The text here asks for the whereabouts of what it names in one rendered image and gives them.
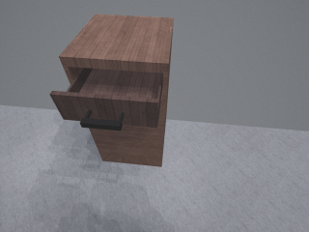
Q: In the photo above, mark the handle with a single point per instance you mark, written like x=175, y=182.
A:
x=101, y=124

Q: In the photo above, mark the cabinet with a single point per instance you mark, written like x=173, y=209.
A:
x=125, y=43

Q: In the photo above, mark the drawer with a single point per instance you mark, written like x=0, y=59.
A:
x=108, y=93

